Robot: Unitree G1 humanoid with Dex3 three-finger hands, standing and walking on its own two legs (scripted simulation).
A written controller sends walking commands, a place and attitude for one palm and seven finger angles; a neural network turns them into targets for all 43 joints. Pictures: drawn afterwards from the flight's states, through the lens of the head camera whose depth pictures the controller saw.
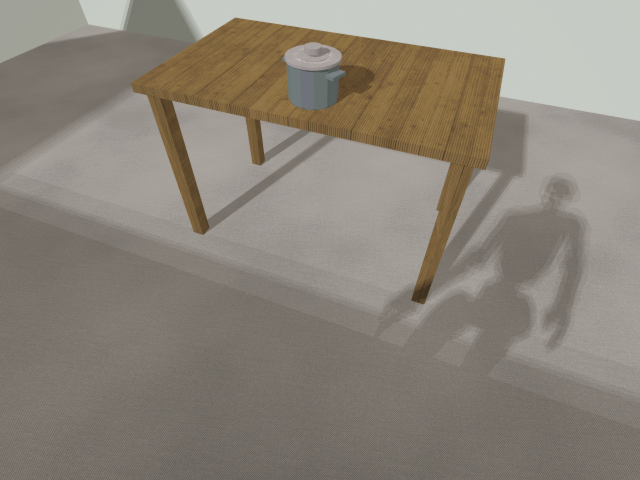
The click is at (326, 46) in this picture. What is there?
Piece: lid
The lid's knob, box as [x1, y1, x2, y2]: [304, 42, 321, 54]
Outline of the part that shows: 304,45 304,52 307,54 318,54 321,52 321,45 319,43 310,42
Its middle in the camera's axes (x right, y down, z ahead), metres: -0.02 -0.52 +1.05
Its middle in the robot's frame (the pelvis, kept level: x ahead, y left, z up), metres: +1.14 +0.08 +0.06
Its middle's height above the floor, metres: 0.84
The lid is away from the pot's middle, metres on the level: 0.00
